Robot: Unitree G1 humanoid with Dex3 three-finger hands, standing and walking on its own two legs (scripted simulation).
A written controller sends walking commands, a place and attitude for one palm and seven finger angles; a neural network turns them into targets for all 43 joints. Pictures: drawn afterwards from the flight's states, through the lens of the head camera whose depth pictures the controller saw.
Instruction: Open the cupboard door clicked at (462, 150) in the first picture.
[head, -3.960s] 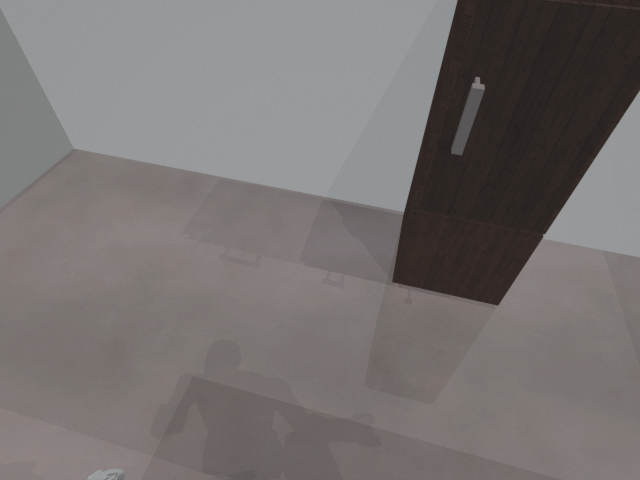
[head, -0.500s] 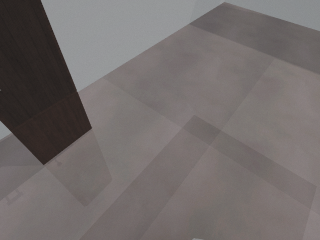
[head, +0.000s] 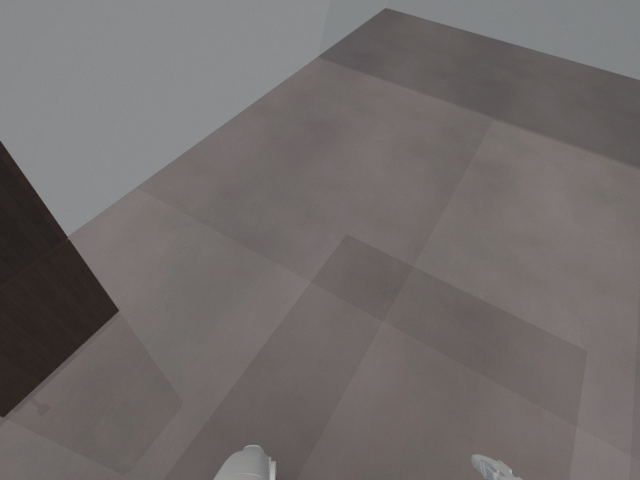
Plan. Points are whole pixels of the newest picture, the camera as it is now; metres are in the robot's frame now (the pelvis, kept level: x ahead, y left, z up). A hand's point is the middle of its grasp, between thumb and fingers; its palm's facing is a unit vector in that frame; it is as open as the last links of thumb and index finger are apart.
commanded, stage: walk to a spot facing it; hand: left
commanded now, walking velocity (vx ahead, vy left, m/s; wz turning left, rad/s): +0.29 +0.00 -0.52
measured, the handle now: out of the picture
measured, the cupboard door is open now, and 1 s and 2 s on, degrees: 0 0 0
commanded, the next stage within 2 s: turn to face it in 0.34 s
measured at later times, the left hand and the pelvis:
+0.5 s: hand (247, 342) +0.34 +0.16 -0.16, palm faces -0.31 -0.93 -0.22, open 7.4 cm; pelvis +0.17 +0.01 +0.00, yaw -18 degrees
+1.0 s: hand (226, 346) +0.34 +0.20 -0.19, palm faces -0.05 -0.98 -0.18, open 7.3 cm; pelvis +0.24 +0.02 -0.01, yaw -5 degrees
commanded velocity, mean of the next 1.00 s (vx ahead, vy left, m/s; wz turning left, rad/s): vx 0.03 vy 0.00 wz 0.11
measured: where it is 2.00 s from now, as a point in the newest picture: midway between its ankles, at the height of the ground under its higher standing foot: outside the picture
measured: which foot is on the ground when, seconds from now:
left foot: up 0.00-0.02, down 0.04-0.54, up 0.56-0.88, down 0.90-1.00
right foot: down 0.00-0.04, up 0.06-0.52, down 0.54-0.90, up 0.92-1.00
